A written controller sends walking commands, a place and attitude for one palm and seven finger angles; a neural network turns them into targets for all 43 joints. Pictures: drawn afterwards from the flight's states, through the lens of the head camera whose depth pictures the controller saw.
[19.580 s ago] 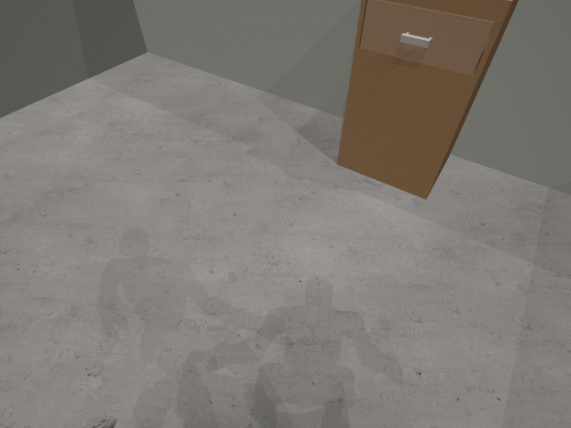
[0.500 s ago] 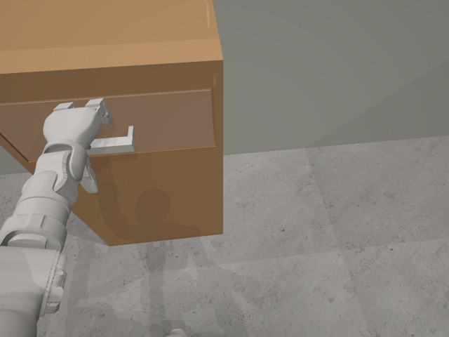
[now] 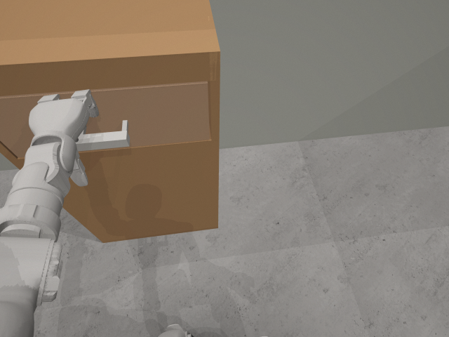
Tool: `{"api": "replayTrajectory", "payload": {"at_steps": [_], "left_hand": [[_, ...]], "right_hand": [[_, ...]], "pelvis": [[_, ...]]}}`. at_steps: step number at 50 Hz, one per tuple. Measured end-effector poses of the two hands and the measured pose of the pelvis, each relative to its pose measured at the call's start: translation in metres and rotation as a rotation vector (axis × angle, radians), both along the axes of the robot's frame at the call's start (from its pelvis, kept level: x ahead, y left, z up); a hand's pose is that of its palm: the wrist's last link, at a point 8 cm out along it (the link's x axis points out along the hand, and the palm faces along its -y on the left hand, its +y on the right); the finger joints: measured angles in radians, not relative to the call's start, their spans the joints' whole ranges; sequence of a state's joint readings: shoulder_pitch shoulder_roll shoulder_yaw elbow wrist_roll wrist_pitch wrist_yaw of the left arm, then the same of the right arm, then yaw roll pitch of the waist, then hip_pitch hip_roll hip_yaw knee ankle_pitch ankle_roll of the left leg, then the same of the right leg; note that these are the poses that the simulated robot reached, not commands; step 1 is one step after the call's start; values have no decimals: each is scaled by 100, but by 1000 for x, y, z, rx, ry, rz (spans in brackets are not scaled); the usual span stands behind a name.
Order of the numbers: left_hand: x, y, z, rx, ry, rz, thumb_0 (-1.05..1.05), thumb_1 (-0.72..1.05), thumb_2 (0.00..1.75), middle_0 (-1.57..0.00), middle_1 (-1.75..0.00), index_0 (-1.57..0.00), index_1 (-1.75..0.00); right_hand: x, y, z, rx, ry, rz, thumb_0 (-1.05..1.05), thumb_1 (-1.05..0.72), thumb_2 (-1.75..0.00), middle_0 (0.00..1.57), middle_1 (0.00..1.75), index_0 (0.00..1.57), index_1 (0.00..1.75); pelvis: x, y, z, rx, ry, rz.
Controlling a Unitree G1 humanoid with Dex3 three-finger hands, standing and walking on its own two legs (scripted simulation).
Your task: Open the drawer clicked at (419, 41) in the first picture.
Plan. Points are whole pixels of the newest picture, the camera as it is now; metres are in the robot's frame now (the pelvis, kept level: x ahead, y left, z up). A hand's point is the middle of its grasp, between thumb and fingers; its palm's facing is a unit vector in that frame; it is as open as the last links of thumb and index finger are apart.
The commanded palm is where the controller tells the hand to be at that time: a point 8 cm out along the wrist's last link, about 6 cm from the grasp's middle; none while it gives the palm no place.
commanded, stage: re-aim the fingers above the handle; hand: left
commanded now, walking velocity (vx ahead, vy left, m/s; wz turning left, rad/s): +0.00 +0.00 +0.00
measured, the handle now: (103, 133) +0.53 +0.23 +0.00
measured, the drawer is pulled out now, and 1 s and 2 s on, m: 0.00 0.00 0.00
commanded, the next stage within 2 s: lower the fingers behind the handle in 0.96 s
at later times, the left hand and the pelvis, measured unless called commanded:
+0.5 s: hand (81, 138) +0.47 +0.24 +0.06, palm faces -0.07 -0.05 -1.00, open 13.9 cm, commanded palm +0.45 +0.25 +0.12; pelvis +0.00 +0.00 +0.00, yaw +0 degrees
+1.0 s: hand (78, 142) +0.47 +0.25 +0.06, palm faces -0.07 -0.05 -1.00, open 13.9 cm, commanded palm +0.46 +0.25 +0.12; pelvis +0.00 -0.01 +0.00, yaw +1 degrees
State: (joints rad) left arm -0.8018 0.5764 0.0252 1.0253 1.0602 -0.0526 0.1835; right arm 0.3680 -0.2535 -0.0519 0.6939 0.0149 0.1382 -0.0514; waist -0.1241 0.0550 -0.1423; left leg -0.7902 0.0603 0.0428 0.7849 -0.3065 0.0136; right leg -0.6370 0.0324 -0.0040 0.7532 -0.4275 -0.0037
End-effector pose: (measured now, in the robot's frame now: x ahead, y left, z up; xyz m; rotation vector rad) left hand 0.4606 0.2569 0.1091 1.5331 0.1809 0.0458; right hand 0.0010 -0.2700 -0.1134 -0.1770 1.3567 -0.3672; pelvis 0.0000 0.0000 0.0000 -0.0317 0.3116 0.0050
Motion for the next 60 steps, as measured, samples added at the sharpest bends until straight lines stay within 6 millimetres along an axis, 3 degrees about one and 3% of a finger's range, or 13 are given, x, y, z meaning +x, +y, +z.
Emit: {"api": "replayTrajectory", "payload": {"at_steps": [5, 20, 37, 44, 60], "left_hand": [[-4, 4, 0, -9, 12, -18, 0, -49, 30, -32, -120, -31, -120], [-2, -13, 2, -12, -34, -25, 0, -49, 30, -32, -120, -31, -120], [-22, -4, 8, -9, -10, -25, 0, -49, 30, -32, -120, -31, -120], [-21, -2, 5, -4, -14, -26, 0, -49, 30, -32, -120, -31, -120], [-5, -9, 0, -7, 0, -22, 0, -49, 30, -32, -120, -31, -120]], "right_hand": [[-1, 1, 0, 0, 20, 10, 1, -90, -90, 20, 30, 20, 30], [11, 1, -3, 14, -11, 20, 1, -90, -90, 20, 30, 20, 30], [18, -9, 0, 7, -30, 32, 1, -90, -90, 20, 30, 20, 30], [21, -15, 1, -14, -35, 42, 1, -90, -90, 20, 30, 20, 30], [2, -4, -2, 7, 4, 9, 1, -90, -90, 20, 30, 20, 30]], "pelvis": [[2, 1, 0, -2, -2, 5], [1, 1, 0, -1, -5, 8], [1, -7, 4, 6, -37, 15], [-1, -8, 2, 4, -31, 22], [0, -3, 0, 3, -7, 2]]}}
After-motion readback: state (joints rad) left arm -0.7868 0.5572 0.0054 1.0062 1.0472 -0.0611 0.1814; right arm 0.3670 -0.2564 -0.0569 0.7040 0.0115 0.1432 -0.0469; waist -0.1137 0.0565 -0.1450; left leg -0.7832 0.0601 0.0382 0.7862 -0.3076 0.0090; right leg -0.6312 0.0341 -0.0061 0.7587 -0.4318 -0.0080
